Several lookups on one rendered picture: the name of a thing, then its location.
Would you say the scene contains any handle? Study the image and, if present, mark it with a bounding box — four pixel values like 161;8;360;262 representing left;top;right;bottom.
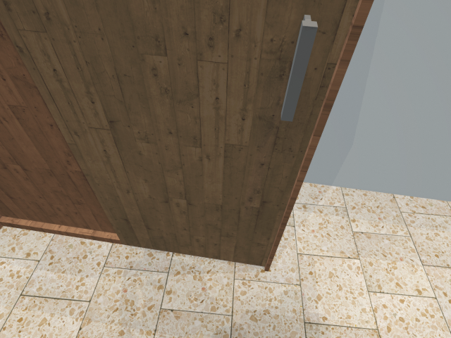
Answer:
281;15;318;122

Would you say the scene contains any wardrobe door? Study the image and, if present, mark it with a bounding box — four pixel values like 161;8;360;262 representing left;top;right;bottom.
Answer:
0;0;359;266
0;20;116;233

